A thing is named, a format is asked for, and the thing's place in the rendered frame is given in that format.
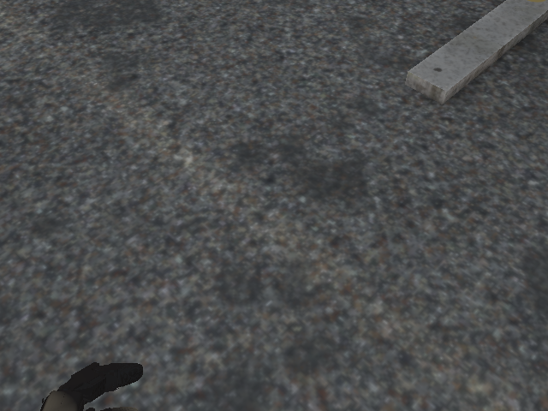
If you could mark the robot left hand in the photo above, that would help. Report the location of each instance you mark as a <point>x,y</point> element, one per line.
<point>91,382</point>

